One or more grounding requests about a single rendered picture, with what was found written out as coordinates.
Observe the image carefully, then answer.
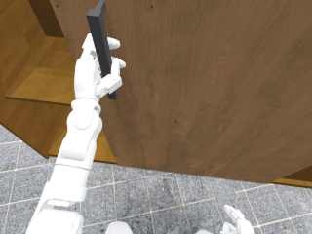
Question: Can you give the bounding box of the wardrobe door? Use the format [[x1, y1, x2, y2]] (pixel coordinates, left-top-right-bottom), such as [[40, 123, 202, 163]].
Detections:
[[50, 0, 312, 184], [281, 165, 312, 182]]

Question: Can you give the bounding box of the handle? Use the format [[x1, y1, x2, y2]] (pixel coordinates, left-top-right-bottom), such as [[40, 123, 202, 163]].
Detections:
[[86, 0, 119, 100]]

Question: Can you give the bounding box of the left robot thigh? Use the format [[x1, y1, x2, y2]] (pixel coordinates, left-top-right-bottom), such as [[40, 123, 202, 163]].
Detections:
[[105, 221, 133, 234]]

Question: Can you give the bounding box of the left robot upper arm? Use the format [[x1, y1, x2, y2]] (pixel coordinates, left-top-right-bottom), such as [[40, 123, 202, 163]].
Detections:
[[28, 208, 84, 234]]

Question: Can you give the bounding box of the left robot forearm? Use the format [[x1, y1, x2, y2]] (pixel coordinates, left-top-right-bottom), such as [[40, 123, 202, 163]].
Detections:
[[25, 98, 102, 234]]

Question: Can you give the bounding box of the robot right hand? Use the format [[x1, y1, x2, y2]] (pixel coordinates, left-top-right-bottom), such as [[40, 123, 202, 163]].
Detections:
[[220, 205, 255, 234]]

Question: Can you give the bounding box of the robot left hand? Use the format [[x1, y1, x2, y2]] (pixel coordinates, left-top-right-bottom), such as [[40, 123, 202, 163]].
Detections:
[[74, 33, 126, 103]]

